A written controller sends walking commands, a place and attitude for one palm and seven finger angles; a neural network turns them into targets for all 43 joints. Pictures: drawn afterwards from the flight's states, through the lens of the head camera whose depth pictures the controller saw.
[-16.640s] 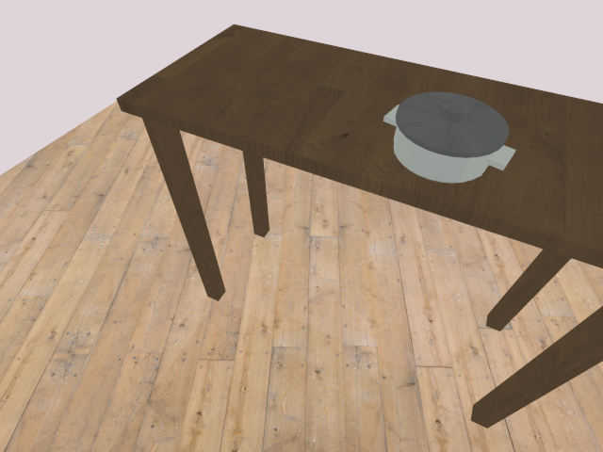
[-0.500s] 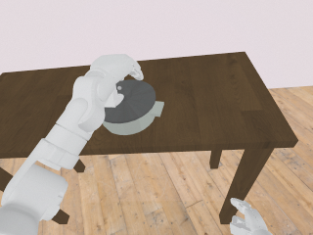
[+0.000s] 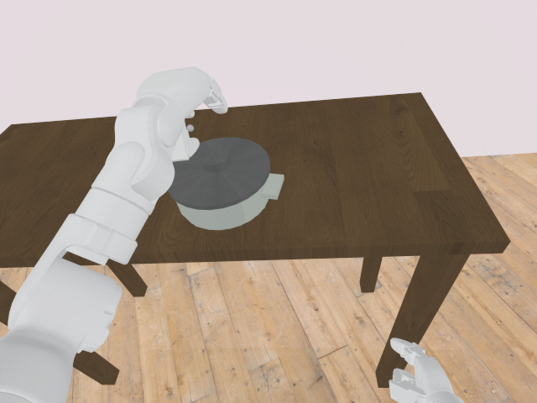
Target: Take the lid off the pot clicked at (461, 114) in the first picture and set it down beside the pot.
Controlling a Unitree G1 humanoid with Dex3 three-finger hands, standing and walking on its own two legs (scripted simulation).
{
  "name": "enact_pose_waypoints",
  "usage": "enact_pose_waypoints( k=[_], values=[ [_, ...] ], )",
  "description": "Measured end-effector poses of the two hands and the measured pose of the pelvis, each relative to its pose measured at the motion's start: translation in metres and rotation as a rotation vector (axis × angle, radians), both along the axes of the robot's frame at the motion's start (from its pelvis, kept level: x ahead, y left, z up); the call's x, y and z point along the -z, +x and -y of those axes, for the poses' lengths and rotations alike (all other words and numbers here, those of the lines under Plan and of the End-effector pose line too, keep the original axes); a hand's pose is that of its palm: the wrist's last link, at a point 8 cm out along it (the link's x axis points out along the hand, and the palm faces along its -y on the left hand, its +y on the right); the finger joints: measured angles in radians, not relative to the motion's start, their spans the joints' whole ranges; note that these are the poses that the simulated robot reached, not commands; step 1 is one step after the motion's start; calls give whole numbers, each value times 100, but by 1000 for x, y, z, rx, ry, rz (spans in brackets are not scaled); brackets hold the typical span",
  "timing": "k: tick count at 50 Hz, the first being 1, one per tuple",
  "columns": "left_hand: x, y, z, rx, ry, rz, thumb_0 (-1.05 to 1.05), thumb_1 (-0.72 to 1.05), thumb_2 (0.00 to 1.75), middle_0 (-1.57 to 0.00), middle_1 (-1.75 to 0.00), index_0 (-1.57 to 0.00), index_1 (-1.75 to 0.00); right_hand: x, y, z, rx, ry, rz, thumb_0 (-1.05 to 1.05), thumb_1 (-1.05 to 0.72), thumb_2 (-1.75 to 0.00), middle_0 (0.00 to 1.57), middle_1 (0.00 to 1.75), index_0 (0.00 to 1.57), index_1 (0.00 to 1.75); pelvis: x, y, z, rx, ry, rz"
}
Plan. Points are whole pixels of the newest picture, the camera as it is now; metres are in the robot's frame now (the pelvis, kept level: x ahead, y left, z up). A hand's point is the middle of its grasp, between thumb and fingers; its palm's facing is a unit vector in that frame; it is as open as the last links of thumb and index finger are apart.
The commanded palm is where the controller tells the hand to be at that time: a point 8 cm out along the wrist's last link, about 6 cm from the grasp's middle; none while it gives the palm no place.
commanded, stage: move the open hand above the knob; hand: left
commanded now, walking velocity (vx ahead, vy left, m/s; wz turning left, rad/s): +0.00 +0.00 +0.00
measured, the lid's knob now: (215, 159) +0.46 +0.11 +0.15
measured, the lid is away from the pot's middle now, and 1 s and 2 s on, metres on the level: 0.00 0.00 0.00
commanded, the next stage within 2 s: none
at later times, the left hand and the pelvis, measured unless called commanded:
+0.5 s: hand (204, 136) +0.43 +0.11 +0.22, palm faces -0.11 -0.02 -0.99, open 9.8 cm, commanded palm +0.40 +0.13 +0.28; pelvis +0.01 +0.00 +0.00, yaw +0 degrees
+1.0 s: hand (190, 147) +0.43 +0.13 +0.20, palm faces -0.15 -0.07 -0.99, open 9.9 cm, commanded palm +0.40 +0.13 +0.28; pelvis +0.01 +0.00 +0.00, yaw +1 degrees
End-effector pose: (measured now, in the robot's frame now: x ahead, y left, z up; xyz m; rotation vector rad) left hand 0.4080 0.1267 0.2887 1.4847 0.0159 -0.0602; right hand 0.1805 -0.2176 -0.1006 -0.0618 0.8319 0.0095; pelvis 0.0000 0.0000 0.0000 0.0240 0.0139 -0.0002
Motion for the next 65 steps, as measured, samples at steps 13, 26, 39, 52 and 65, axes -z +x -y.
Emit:
enact_pose_waypoints(
  k=[13, 26, 39, 52, 65],
  values=[
    [-3, 11, 4, 12, 21, -1, 0, -37, 170, -91, -8, -90, -9, 4, -8, 8, 25, -35, -15, 1, -91, -90, 20, 30, 19, 30, 0, 3, 2, 1, 1, 1],
    [10, 11, 14, 78, 46, -38, 0, -37, 170, -91, -8, -90, -9, 4, -1, 14, 33, -55, -11, 1, -91, -90, 20, 30, 19, 30, 0, 10, 1, -5, -1, 3],
    [29, 3, 9, 94, 47, -83, 0, -37, 170, -90, -8, -90, -9, -2, 16, 6, 6, -39, 10, 1, -91, -90, 20, 30, 19, 30, 0, 13, -1, -11, -5, 1],
    [39, -1, 4, 69, 41, -110, 0, -37, 170, -90, -8, -90, -9, -3, 18, -6, -17, -17, 0, 1, -91, -90, 20, 30, 19, 30, 0, 10, -5, -18, -7, -6],
    [27, 17, 0, 7, 16, -82, 0, -37, 171, -90, -8, -89, -9, 6, -5, -4, 14, -9, -63, 1, -91, -90, 20, 30, 19, 30, 0, 10, -8, -5, -7, -23]
  ],
)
